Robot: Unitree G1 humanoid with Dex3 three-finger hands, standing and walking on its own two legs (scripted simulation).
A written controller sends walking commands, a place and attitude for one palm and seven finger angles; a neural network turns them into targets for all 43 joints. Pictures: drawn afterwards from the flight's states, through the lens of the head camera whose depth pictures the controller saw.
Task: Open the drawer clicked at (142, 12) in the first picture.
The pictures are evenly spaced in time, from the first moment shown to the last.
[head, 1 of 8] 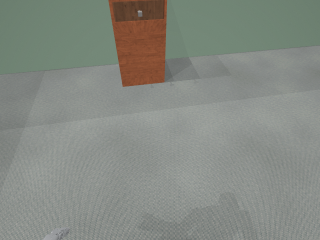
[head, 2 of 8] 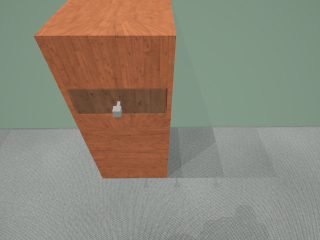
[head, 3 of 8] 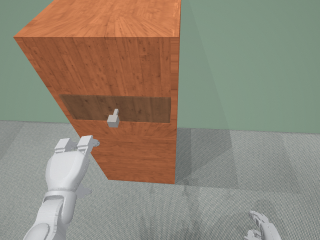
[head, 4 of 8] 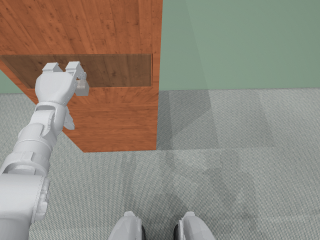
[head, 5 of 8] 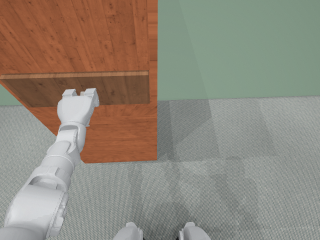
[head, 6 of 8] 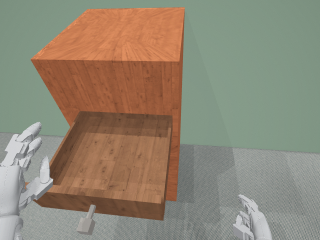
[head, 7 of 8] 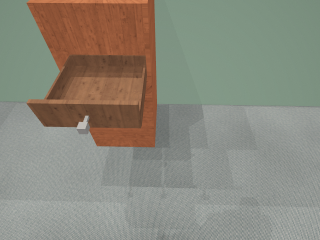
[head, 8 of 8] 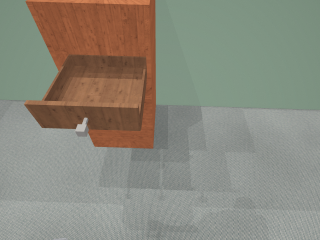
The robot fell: no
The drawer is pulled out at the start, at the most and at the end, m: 0.00 0.30 0.30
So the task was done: yes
